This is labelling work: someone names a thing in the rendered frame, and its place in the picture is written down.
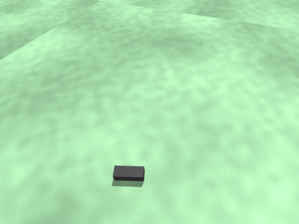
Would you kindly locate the carton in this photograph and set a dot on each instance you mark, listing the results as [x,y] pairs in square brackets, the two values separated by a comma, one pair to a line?
[128,173]

